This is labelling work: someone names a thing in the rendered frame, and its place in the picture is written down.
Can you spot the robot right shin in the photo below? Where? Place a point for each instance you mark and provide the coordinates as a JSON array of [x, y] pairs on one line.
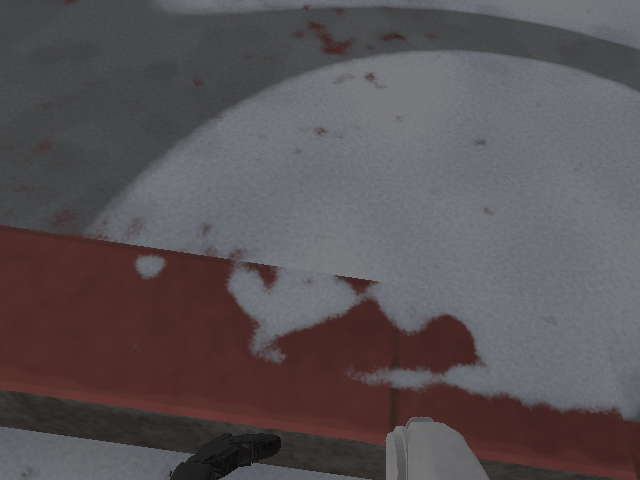
[[420, 419]]

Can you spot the right robot thigh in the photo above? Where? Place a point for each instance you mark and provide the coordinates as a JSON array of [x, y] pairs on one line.
[[430, 451]]

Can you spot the left robot hand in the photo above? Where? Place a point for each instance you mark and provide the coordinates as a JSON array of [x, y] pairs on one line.
[[225, 453]]

